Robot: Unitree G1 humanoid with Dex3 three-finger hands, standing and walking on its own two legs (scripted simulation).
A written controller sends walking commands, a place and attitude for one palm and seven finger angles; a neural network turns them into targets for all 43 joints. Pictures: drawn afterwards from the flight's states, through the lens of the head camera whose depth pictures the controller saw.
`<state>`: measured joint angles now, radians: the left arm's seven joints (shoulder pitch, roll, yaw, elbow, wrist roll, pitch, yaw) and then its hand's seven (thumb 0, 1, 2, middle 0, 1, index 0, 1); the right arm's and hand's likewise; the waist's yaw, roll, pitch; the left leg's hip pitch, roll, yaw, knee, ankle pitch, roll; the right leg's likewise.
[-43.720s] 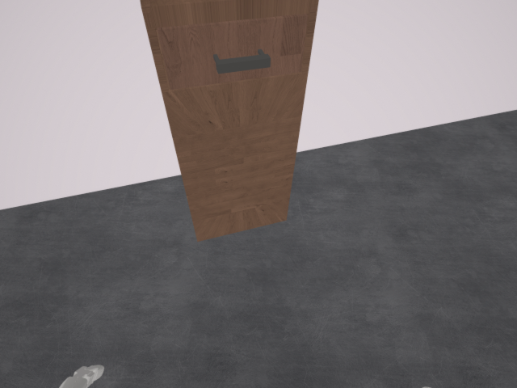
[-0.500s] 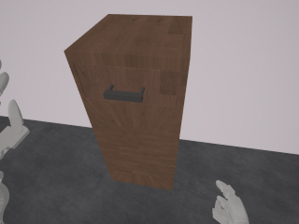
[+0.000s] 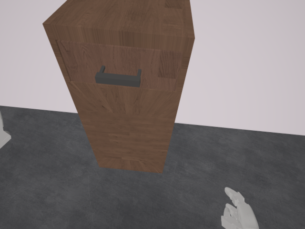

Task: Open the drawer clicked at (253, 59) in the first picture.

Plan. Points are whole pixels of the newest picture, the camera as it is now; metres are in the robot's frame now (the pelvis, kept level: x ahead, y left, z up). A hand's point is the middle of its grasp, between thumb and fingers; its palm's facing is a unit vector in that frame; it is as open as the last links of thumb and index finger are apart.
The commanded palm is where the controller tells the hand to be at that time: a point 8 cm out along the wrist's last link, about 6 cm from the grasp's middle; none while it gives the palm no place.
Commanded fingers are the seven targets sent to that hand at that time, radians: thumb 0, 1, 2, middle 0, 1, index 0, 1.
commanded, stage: step back with the hand held close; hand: left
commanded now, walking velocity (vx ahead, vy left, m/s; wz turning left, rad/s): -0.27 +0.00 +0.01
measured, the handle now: (119, 75) +0.55 +0.14 +0.09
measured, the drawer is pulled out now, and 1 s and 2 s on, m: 0.00 0.00 0.00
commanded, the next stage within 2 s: stop stepping back and stand still in 0.68 s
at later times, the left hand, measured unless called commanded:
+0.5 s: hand out of the picture +0.09 +0.26 +0.28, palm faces +0.58 -0.72 -0.37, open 7.4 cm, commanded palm +0.02 +0.30 +0.28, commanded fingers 0.00 0.90 0.90 -0.20 -0.30 -0.20 -0.30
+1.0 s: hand out of the picture -0.02 +0.26 +0.29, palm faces +0.59 -0.73 -0.35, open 7.4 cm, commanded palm -0.08 +0.28 +0.28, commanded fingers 0.00 0.90 0.90 -0.20 -0.30 -0.20 -0.30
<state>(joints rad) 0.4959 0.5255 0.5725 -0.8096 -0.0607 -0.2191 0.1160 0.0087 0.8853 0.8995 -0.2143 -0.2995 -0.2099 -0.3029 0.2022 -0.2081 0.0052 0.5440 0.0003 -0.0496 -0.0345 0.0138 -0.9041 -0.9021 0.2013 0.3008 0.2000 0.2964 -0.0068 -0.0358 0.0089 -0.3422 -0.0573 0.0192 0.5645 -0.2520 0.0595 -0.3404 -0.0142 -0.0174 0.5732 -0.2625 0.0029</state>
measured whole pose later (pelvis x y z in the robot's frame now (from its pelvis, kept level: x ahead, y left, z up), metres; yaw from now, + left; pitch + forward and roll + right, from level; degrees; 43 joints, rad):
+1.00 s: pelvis -0.21 +0.00 +0.00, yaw +0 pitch +1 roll -1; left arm 0.30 0.49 0.58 -0.63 -0.07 -0.22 0.14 0.00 0.88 0.90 -0.22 -0.30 -0.21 -0.30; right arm 0.24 -0.25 0.01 0.66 0.03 -0.07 -0.07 0.01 -0.90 -0.90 0.20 0.30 0.20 0.30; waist 0.02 -0.01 -0.09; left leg -0.38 -0.04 0.04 0.61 -0.25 0.07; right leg -0.15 0.00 -0.03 0.57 -0.40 0.02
